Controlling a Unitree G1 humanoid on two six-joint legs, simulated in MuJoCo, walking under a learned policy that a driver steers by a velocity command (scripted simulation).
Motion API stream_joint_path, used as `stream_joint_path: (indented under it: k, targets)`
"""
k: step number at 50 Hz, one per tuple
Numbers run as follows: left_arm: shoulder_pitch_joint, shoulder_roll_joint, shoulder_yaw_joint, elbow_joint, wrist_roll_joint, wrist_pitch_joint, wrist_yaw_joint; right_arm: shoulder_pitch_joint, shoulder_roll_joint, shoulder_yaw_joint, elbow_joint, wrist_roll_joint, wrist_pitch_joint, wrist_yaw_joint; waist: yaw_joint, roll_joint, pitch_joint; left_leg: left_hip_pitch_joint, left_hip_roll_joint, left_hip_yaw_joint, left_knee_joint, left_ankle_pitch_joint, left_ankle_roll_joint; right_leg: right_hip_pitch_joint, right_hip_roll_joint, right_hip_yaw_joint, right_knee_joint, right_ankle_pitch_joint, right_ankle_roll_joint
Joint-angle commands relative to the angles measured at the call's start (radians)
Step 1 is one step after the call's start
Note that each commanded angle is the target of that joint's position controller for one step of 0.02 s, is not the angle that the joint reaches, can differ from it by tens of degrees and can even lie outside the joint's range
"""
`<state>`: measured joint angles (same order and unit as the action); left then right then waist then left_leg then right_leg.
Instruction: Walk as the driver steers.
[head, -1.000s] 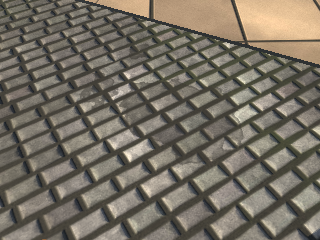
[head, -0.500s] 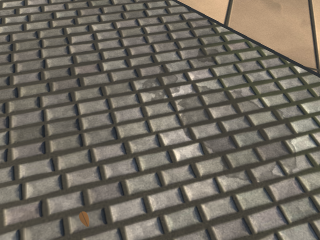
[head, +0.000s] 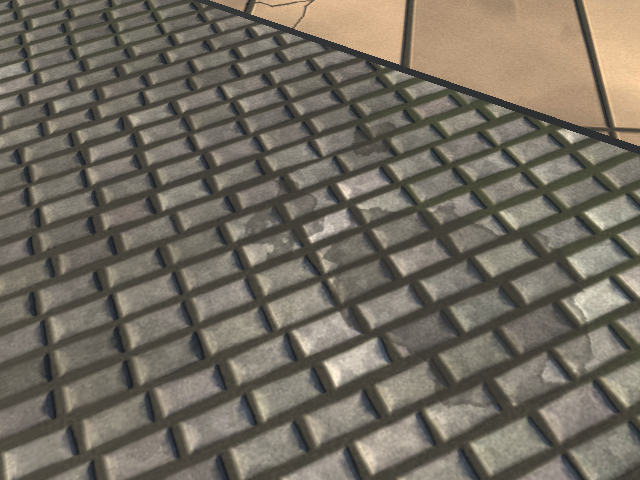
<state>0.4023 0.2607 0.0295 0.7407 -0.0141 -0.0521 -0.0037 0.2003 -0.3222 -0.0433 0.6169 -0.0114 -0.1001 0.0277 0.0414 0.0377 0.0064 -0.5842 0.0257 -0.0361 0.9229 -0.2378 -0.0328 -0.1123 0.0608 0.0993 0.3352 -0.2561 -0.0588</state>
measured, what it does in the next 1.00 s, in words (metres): walks ahead: left foot, then right foot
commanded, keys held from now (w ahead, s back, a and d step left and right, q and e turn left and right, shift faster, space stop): w+e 0.44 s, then w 0.16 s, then w+q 0.40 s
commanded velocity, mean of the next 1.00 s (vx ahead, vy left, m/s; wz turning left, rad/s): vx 0.49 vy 0.00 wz -0.24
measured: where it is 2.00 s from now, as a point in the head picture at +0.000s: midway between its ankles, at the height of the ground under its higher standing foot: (406, 289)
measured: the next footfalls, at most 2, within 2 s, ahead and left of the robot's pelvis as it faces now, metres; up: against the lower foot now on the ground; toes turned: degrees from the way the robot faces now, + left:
left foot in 0.22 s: +0.31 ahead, +0.13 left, +0.00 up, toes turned -11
right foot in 0.70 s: +0.50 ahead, -0.22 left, +0.00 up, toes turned -21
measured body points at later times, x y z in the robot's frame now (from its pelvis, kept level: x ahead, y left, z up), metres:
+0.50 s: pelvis +0.27 +0.02 +0.00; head +0.30 +0.01 +0.45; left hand +0.52 +0.23 -0.09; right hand +0.25 -0.27 -0.12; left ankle +0.27 +0.13 -0.75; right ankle +0.32 -0.15 -0.68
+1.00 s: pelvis +0.52 -0.12 +0.00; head +0.54 -0.13 +0.45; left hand +0.64 +0.14 -0.11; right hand +0.60 -0.42 -0.11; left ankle +0.65 +0.02 -0.67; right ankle +0.47 -0.20 -0.75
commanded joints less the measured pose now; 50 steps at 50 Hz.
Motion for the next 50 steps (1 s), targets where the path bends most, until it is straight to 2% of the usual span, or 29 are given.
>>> stream_joint_path:
  k: [1,4,6,8,10,11,12,13,14,15,16,17,19,22,26,31,33,34,35,36,37,38,39,40,41,43,45,47,50]
  targets:
    - [-0.036,0.197,0.055,-0.061,-0.006,-0.004,0.024,-0.168,-0.023,0.001,-0.101,-0.001,-0.021,0.004,0.014,-0.124,0.052,-0.062,-0.028,0.027,-0.207,0.155,-0.031,-0.017,-0.175,0.172,-0.124,0.288,-0.160]
    - [0.018,0.211,0.062,-0.034,-0.015,0.001,0.031,-0.255,-0.026,0.001,-0.114,0.015,-0.023,0.009,0.043,-0.139,0.051,0.068,-0.063,0.020,-0.352,0.280,-0.031,-0.075,-0.179,0.192,-0.113,0.257,-0.138]
    - [0.022,0.214,0.066,-0.024,-0.024,0.002,0.034,-0.255,-0.057,-0.012,-0.112,0.023,-0.024,0.007,0.026,-0.151,0.047,0.117,-0.056,-0.023,-0.408,0.299,-0.014,-0.042,-0.207,0.242,-0.089,0.240,-0.116]
    - [0.010,0.217,0.072,-0.021,-0.023,0.007,0.035,-0.225,-0.085,-0.025,-0.103,0.026,-0.026,0.003,-0.001,-0.165,0.040,0.156,-0.045,-0.036,-0.427,0.240,0.013,0.010,-0.232,0.275,-0.038,0.296,-0.094]
    - [-0.013,0.199,0.070,-0.030,-0.014,0.013,0.030,-0.078,-0.128,-0.053,-0.069,0.022,-0.029,-0.010,-0.084,-0.164,-0.052,0.373,-0.051,-0.001,-0.473,0.204,0.064,0.009,-0.180,0.244,0.145,0.508,-0.056]
    - [-0.030,0.160,0.055,-0.055,0.002,0.015,0.024,0.071,-0.159,-0.067,-0.050,0.011,-0.027,-0.019,-0.158,-0.134,-0.194,0.632,0.045,-0.076,-0.434,0.170,0.118,-0.094,-0.127,0.220,0.368,0.438,-0.028]
    - [0.081,0.051,0.024,-0.078,0.006,0.008,0.023,0.198,-0.240,-0.085,-0.032,-0.010,-0.017,-0.025,-0.138,0.117,-0.378,1.010,0.299,-0.445,-0.442,0.021,0.247,-0.401,0.011,0.116,0.740,-0.003,0.035]
    - [0.145,0.083,0.019,-0.082,-0.025,0.001,0.020,0.197,-0.195,-0.074,-0.017,0.000,-0.010,-0.012,-0.104,0.312,-0.430,1.033,0.413,-0.786,-0.593,-0.187,0.316,-0.574,0.012,0.101,0.934,-0.334,0.053]
    - [0.063,0.177,0.046,-0.072,-0.042,0.004,0.021,0.132,-0.109,-0.055,-0.031,0.008,-0.004,-0.018,-0.118,0.161,-0.252,0.890,0.369,-0.663,-0.625,-0.281,0.275,-0.638,-0.059,0.097,1.001,-0.247,0.057]
    - [-0.031,0.199,0.051,-0.088,-0.034,0.008,0.020,0.084,-0.078,-0.046,-0.028,0.011,0.003,-0.022,-0.119,0.065,-0.134,0.747,0.327,-0.491,-0.630,-0.187,0.241,-0.632,-0.100,0.049,0.984,-0.164,0.058]
    - [-0.082,0.182,0.050,-0.103,-0.018,0.009,0.019,0.053,-0.063,-0.041,-0.013,0.006,0.005,-0.022,-0.099,0.018,-0.058,0.621,0.283,-0.385,-0.655,-0.059,0.230,-0.604,-0.131,0.034,0.945,-0.116,0.060]
    - [-0.098,0.166,0.054,-0.111,-0.012,0.013,0.015,0.032,-0.048,-0.036,-0.003,-0.003,0.002,-0.023,-0.076,0.030,-0.017,0.538,0.248,-0.301,-0.688,0.011,0.223,-0.571,-0.158,0.033,0.908,-0.083,0.057]
    - [-0.086,0.123,0.046,-0.115,-0.019,0.027,0.008,0.010,-0.046,-0.039,0.018,0.000,-0.010,-0.023,-0.050,0.071,0.010,0.453,0.231,-0.200,-0.741,0.085,0.233,-0.524,-0.180,0.014,0.865,-0.066,0.061]
    - [-0.148,0.092,0.034,-0.145,-0.008,0.037,0.005,0.009,-0.080,-0.053,0.055,0.010,-0.022,-0.022,-0.045,0.035,0.049,0.435,0.247,-0.099,-0.789,0.184,0.252,-0.575,-0.195,0.006,0.750,-0.004,0.076]
    - [-0.240,0.066,0.016,-0.159,-0.002,0.014,-0.015,0.028,-0.114,-0.057,0.094,0.016,-0.017,-0.017,-0.072,-0.001,0.056,0.446,0.203,0.033,-0.801,0.265,0.237,-0.515,-0.170,-0.023,0.487,0.208,0.063]
    - [-0.402,0.080,0.012,-0.217,-0.004,-0.005,-0.040,0.130,-0.165,-0.066,0.161,0.049,0.008,-0.014,-0.113,-0.004,0.094,0.559,0.242,0.050,-0.777,0.299,0.214,-0.478,-0.137,-0.082,0.274,0.206,0.022]
    - [-0.389,0.108,0.025,-0.225,0.003,-0.010,-0.041,0.149,-0.183,-0.065,0.183,0.057,0.026,-0.014,-0.080,0.016,0.069,0.617,0.255,0.033,-0.697,0.475,0.199,-0.411,-0.104,-0.111,0.220,0.117,-0.003]
    - [-0.310,0.135,0.041,-0.206,0.006,-0.012,-0.039,0.139,-0.192,-0.063,0.188,0.057,0.034,-0.015,-0.023,0.026,0.014,0.610,0.235,0.051,-0.590,0.625,0.180,-0.276,-0.073,-0.137,0.177,0.120,-0.022]
    - [-0.156,0.182,0.068,-0.160,0.008,-0.011,-0.030,0.141,-0.173,-0.052,0.192,0.054,0.037,-0.018,0.058,0.020,-0.082,0.539,0.188,0.085,-0.410,0.696,0.150,-0.042,-0.046,-0.156,0.154,0.161,-0.047]
    - [0.023,0.259,0.095,-0.127,0.017,-0.004,-0.013,0.138,-0.118,-0.025,0.169,0.029,0.031,-0.020,0.133,-0.047,-0.225,0.325,0.135,0.108,-0.120,0.439,0.104,0.273,-0.206,0.009,0.203,0.207,-0.100]
    - [0.043,0.338,0.102,-0.129,0.031,0.001,-0.005,0.252,0.010,0.012,0.141,0.021,0.017,-0.014,0.052,-0.296,-0.368,-0.020,-0.041,0.071,0.232,-0.300,0.036,0.524,-0.476,0.488,0.096,0.012,-0.240]
    - [0.043,0.245,0.081,-0.142,0.030,-0.005,-0.006,0.194,-0.105,-0.015,0.161,0.049,0.006,-0.014,0.106,-0.195,-0.384,-0.091,-0.027,-0.089,0.361,-0.348,0.037,0.474,-0.483,0.575,0.013,-0.053,-0.238]
    - [-0.005,0.202,0.065,-0.127,0.023,-0.010,-0.008,0.123,-0.138,-0.031,0.130,0.071,0.004,-0.013,0.089,-0.184,-0.225,-0.169,0.018,-0.075,0.380,-0.274,0.044,0.373,-0.449,0.403,0.000,-0.005,-0.198]
    - [-0.052,0.172,0.055,-0.121,0.018,-0.017,-0.011,0.089,-0.122,-0.028,0.126,0.059,0.003,-0.017,0.059,-0.141,-0.143,-0.150,0.061,-0.059,0.335,-0.196,0.044,0.260,-0.401,0.271,-0.006,0.137,-0.169]
    - [-0.108,0.147,0.052,-0.113,0.020,-0.021,-0.014,0.076,-0.107,-0.030,0.122,0.044,0.009,-0.020,0.020,-0.139,-0.100,-0.129,0.087,-0.049,0.293,-0.130,0.038,0.165,-0.370,0.202,-0.048,0.138,-0.162]
    - [-0.163,0.113,0.048,-0.107,0.030,-0.043,-0.016,0.123,-0.075,-0.029,0.139,0.048,0.040,-0.021,-0.030,-0.151,-0.062,-0.018,0.114,-0.058,0.271,-0.050,0.026,0.026,-0.349,0.112,-0.137,0.167,-0.165]
    - [-0.185,0.108,0.051,-0.085,0.026,-0.062,-0.014,0.117,-0.042,-0.025,0.139,0.046,0.063,-0.023,-0.052,-0.117,-0.011,-0.021,0.117,-0.065,0.227,-0.018,0.012,-0.025,-0.339,0.016,-0.186,0.234,-0.162]
    - [-0.182,0.122,0.059,-0.062,0.031,-0.068,-0.006,0.070,-0.032,-0.025,0.120,0.040,0.072,-0.025,-0.051,-0.096,0.027,-0.070,0.116,-0.077,0.146,0.062,0.004,-0.020,-0.331,-0.060,-0.209,0.273,-0.149]
    - [-0.172,0.148,0.068,-0.040,0.030,-0.064,0.006,0.003,-0.011,-0.016,0.098,0.036,0.065,-0.008,-0.032,-0.092,0.048,-0.067,0.107,-0.052,-0.039,0.222,0.009,0.003,-0.307,-0.168,-0.222,0.295,-0.127]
